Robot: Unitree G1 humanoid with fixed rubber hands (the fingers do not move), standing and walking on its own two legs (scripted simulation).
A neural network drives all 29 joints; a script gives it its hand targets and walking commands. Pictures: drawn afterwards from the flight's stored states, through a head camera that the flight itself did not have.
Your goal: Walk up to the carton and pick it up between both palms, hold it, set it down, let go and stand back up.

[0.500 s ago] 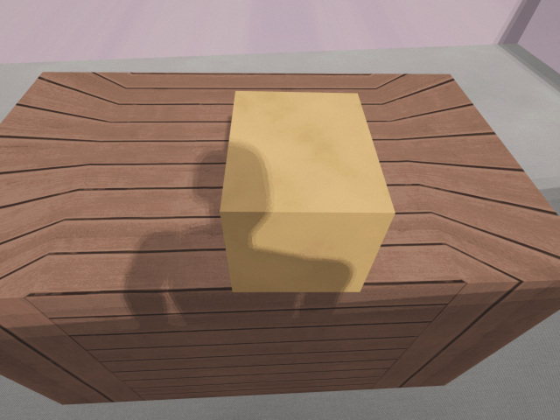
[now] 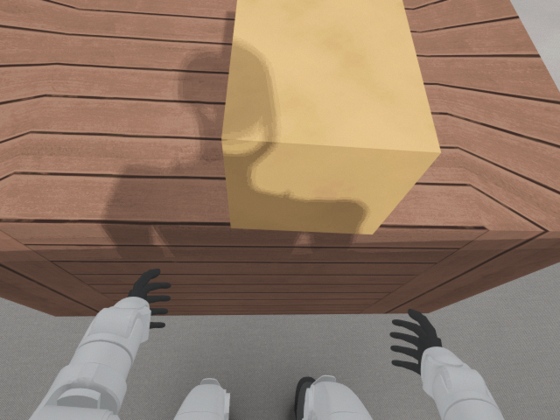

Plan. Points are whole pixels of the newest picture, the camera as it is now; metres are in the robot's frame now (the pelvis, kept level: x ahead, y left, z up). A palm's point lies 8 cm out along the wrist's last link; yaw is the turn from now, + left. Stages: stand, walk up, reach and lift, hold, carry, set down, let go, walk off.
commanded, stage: reach and lift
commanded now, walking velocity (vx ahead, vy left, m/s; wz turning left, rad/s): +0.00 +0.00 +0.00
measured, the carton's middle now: (311, 112) +0.51 -0.02 +0.08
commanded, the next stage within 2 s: none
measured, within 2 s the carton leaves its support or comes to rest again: neither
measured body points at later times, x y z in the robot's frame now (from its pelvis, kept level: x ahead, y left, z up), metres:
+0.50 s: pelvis +0.01 -0.03 +0.03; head +0.05 -0.01 +0.48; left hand +0.23 +0.19 -0.06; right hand +0.22 -0.24 -0.05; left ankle +0.01 +0.14 -0.71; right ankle +0.05 -0.14 -0.71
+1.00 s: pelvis -0.02 -0.02 +0.03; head -0.03 -0.03 +0.48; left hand +0.15 +0.18 -0.02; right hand +0.15 -0.24 -0.01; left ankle +0.01 +0.14 -0.71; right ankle +0.05 -0.13 -0.71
